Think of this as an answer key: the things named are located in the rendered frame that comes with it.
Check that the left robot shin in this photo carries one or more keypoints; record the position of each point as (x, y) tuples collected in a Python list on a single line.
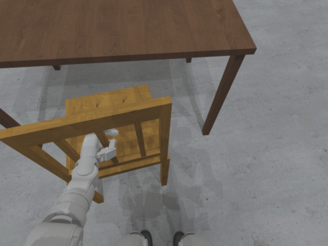
[(136, 232)]

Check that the left robot upper arm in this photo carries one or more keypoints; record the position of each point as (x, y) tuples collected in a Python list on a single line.
[(56, 234)]

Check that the robot left hand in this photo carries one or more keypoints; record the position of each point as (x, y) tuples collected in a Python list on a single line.
[(92, 147)]

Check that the right robot shin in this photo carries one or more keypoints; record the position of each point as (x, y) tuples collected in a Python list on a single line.
[(189, 233)]

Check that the left robot forearm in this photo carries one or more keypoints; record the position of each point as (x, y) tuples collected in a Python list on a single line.
[(75, 201)]

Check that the robot shin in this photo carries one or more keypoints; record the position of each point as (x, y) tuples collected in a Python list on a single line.
[(189, 233), (136, 232)]

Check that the chair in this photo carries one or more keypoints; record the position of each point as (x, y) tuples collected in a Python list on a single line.
[(142, 141)]

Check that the table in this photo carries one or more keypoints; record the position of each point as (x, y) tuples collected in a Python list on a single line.
[(66, 32)]

